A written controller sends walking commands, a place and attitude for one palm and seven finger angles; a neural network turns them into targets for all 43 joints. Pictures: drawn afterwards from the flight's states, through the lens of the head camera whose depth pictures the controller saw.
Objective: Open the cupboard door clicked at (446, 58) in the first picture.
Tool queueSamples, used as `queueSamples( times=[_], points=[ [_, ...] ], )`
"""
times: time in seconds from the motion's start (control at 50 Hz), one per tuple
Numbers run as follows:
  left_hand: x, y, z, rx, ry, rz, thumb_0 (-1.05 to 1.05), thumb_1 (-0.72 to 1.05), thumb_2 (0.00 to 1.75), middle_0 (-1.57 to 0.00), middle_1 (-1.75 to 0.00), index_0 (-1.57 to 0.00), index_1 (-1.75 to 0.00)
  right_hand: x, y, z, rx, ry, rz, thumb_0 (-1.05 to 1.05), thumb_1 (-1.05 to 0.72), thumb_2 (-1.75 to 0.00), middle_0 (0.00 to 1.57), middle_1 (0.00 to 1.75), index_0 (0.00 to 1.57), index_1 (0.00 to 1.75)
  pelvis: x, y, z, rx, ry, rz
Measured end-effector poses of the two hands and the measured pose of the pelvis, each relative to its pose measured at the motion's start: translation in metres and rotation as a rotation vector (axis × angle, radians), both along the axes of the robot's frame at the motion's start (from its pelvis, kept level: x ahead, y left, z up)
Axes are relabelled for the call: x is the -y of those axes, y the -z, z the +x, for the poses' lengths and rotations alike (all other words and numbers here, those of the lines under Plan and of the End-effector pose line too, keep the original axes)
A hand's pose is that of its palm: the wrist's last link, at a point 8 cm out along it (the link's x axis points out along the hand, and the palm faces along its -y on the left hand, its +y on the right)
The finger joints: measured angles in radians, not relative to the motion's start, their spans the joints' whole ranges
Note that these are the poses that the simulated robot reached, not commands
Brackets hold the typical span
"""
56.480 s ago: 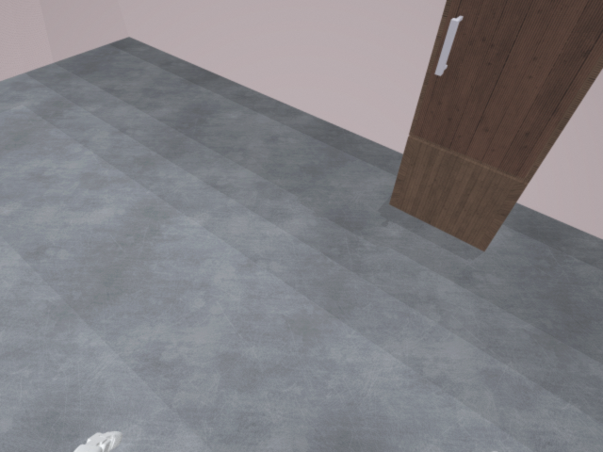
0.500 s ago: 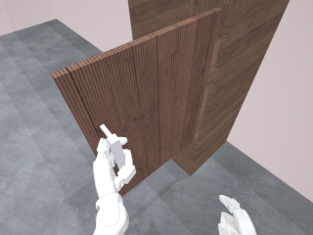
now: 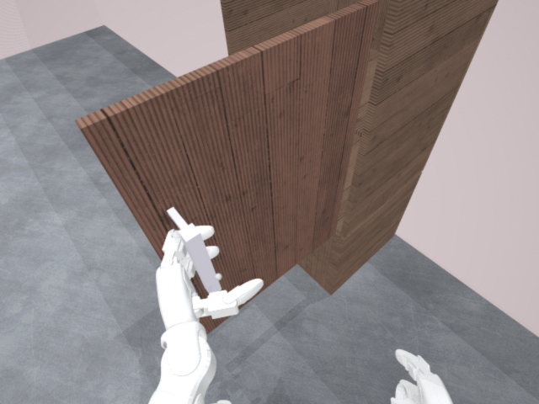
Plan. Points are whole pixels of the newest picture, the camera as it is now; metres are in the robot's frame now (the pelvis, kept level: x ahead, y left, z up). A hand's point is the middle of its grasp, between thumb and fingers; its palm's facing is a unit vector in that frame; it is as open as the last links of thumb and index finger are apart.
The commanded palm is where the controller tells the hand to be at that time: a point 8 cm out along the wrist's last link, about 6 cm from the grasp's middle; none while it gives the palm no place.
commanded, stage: open thumb and fingers to let go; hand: left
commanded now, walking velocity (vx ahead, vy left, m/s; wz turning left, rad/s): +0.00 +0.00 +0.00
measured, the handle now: (195, 254) +0.32 +0.13 +0.06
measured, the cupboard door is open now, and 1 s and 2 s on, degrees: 88 89 88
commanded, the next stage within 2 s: slide the hand sideways off the handle in 0.36 s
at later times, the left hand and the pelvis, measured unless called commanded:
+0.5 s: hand (215, 279) +0.28 +0.09 +0.06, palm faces +0.27 -0.96 -0.01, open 15.2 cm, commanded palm +0.24 +0.14 +0.06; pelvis -0.01 +0.03 -0.01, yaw -1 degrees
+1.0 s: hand (186, 321) +0.22 +0.12 +0.05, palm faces -0.10 -0.99 -0.02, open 16.3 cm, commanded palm +0.21 +0.18 +0.06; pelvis -0.02 +0.05 -0.01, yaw -1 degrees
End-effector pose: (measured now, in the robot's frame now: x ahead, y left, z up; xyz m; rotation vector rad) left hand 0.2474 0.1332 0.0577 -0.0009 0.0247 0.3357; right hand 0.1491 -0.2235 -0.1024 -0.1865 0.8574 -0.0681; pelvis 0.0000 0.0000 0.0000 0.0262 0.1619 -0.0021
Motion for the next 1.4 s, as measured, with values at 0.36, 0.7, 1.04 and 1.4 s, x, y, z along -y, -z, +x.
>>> queueSamples(
  times=[0.36, 0.7, 1.04, 1.4],
  points=[
    [-0.003, 0.001, -0.002, 0.016, 0.036, -0.011, -0.01, -0.49, 0.30, -0.26, -0.69, -0.28, -0.69, -0.034, -0.009, 0.007, 0.057, -0.020, 0.006, 0.01, -0.91, -0.90, 0.20, 0.30, 0.20, 0.30, -0.026, 0.004, -0.006, 0.003, 0.011, -0.023],
    [-0.025, -0.002, -0.016, 0.018, 0.542, 0.014, -0.02, -0.50, 0.30, -0.20, -0.36, -0.16, -0.36, -0.046, -0.011, -0.009, 0.087, 0.011, 0.017, 0.01, -0.91, -0.90, 0.21, 0.30, 0.20, 0.30, -0.045, 0.005, -0.014, 0.028, 0.010, -0.037],
    [-0.049, 0.002, -0.041, 0.017, 0.442, 0.025, -0.02, -0.50, 0.30, -0.17, -0.31, -0.16, -0.31, -0.052, -0.019, 0.003, 0.160, -0.017, 0.017, 0.01, -0.91, -0.90, 0.20, 0.30, 0.20, 0.30, -0.046, 0.013, -0.014, 0.010, 0.016, -0.039],
    [-0.073, 0.003, -0.061, -0.024, 0.419, 0.042, -0.02, -0.50, 0.30, -0.18, -0.32, -0.19, -0.32, -0.032, -0.015, 0.012, 0.170, 0.000, -0.004, 0.01, -0.91, -0.90, 0.21, 0.30, 0.20, 0.30, -0.032, 0.017, -0.004, -0.018, 0.011, -0.036]
  ],
)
